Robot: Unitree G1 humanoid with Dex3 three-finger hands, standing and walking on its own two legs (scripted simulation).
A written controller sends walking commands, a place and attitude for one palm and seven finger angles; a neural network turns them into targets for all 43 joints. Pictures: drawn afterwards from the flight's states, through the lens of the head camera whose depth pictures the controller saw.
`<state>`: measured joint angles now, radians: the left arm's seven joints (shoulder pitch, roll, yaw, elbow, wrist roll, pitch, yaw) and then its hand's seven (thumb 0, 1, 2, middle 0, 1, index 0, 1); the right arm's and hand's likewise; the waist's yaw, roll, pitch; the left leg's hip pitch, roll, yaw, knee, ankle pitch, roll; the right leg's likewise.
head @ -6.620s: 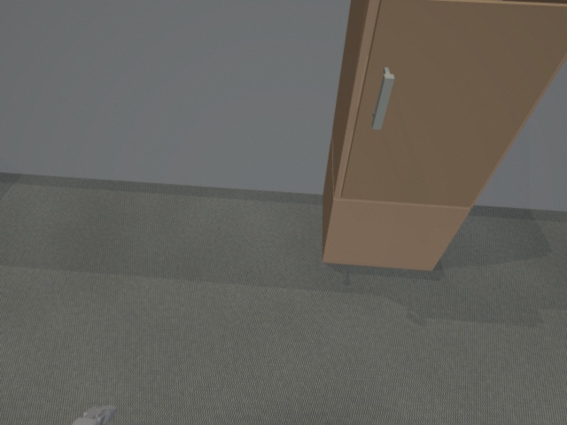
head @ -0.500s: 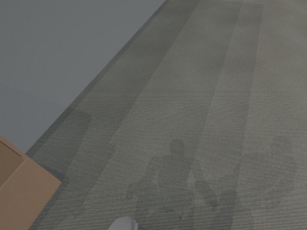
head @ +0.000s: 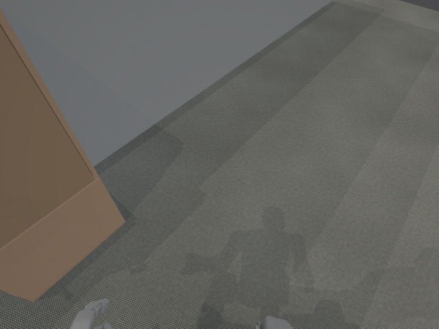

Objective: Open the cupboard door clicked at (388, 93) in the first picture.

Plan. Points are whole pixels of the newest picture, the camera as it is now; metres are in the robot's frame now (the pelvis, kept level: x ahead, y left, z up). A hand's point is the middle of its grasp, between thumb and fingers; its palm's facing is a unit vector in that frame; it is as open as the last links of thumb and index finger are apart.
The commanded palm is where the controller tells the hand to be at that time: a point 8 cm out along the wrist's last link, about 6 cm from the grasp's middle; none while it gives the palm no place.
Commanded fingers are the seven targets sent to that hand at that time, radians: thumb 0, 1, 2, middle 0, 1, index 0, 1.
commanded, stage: turn to face it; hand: left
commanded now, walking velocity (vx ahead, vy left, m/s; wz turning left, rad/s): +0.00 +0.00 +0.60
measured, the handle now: out of the picture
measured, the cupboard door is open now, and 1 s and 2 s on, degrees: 0 0 0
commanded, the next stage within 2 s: take the last steps up to it in 1.36 s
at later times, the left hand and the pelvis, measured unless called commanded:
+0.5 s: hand out of the picture -0.03 +0.19 -0.16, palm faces +0.34 -0.90 -0.26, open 7.4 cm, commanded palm none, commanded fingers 0.00 0.90 0.90 -0.20 -0.30 -0.20 -0.30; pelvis -0.02 -0.02 +0.00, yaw +20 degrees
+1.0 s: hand out of the picture -0.05 +0.26 -0.15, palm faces +0.59 -0.77 -0.25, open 7.4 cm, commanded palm none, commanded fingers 0.00 0.90 0.90 -0.20 -0.30 -0.20 -0.30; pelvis -0.04 +0.01 +0.00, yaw +36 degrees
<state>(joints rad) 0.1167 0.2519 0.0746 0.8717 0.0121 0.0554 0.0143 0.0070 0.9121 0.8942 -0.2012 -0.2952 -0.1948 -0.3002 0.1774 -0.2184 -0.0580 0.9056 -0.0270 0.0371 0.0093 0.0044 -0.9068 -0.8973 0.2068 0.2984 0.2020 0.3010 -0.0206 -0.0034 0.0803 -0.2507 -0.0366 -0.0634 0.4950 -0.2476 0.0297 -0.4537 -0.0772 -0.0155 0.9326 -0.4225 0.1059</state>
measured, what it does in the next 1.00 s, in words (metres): steps on the spot, turning left: right foot, then left foot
